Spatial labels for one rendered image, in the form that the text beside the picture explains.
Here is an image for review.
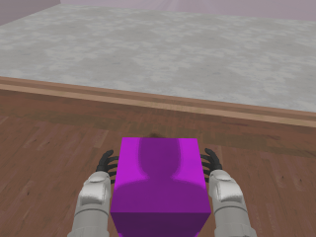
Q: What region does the robot left hand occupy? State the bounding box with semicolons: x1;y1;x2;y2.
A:
95;149;119;184

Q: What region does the robot right hand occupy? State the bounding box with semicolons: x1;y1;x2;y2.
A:
199;148;222;183

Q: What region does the carton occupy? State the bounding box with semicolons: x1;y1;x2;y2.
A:
110;137;211;237

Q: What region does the robot right forearm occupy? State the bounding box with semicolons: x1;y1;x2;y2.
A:
208;169;258;237

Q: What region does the robot left forearm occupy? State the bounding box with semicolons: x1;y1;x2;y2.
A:
67;171;112;237

